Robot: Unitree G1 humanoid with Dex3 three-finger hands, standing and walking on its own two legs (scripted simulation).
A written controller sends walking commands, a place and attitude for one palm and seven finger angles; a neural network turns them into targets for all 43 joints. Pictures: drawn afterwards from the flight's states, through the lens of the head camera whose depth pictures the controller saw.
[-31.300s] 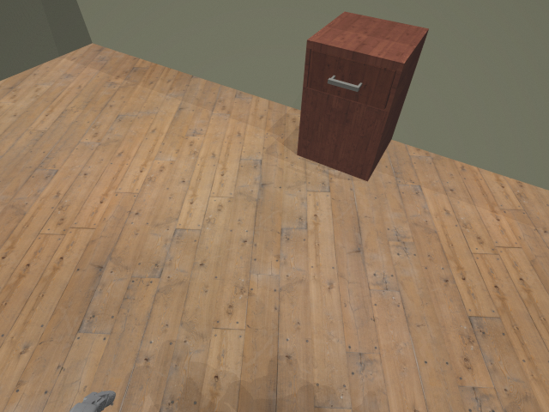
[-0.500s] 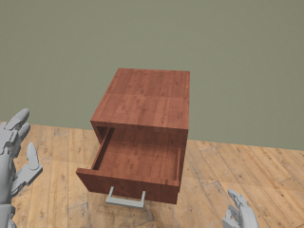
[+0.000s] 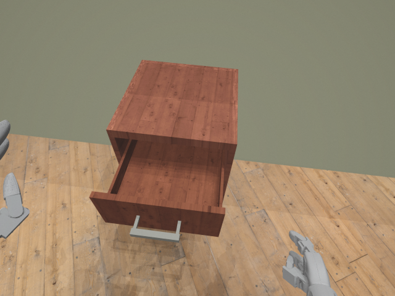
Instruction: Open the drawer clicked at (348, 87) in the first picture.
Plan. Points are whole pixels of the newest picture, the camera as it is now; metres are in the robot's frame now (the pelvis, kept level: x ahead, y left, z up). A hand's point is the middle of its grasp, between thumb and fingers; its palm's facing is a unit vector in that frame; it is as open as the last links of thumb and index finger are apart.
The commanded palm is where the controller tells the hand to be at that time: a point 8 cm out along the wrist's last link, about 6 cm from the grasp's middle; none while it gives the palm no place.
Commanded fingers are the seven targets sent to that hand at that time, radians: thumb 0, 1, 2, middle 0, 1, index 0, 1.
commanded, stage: step back with the hand held close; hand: left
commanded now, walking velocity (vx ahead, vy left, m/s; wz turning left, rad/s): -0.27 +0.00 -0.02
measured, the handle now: (156, 228) +0.34 +0.14 -0.24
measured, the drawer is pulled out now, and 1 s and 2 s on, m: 0.23 0.23 0.23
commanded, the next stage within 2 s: stop stepping back and stand still in 1.24 s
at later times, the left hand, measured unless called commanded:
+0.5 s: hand (23, 242) +0.16 +0.23 +0.17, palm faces +0.38 -0.78 -0.51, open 7.4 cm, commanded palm +0.09 +0.27 +0.18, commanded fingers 0.00 0.90 0.90 -0.20 -0.30 -0.20 -0.30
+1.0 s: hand (72, 268) +0.13 +0.16 +0.17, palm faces +0.25 -0.85 -0.46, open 7.4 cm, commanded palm +0.04 +0.23 +0.18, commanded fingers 0.00 0.90 0.90 -0.20 -0.30 -0.20 -0.30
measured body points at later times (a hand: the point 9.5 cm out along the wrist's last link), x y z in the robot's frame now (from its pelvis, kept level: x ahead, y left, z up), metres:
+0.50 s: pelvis -0.04 -0.01 -0.01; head -0.01 +0.00 +0.44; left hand +0.13 +0.27 +0.19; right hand +0.13 -0.24 -0.09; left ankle +0.00 +0.11 -0.73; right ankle +0.05 -0.11 -0.73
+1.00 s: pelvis -0.09 -0.05 +0.00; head -0.02 -0.04 +0.44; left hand +0.11 +0.21 +0.20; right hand +0.12 -0.25 -0.09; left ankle -0.02 +0.11 -0.73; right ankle -0.13 -0.14 -0.73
